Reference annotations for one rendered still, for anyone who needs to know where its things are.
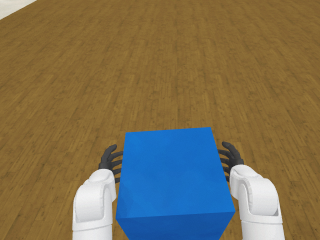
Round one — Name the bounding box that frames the right robot forearm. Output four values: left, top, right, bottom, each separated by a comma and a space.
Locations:
229, 164, 285, 240

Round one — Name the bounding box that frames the carton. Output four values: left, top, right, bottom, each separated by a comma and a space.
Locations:
115, 127, 236, 240

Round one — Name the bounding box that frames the left robot forearm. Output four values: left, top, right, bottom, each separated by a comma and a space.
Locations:
72, 169, 117, 240

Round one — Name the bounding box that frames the right robot hand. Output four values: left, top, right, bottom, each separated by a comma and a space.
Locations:
217, 141, 244, 182

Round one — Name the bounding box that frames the left robot hand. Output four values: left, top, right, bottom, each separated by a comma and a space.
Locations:
98, 144, 124, 184

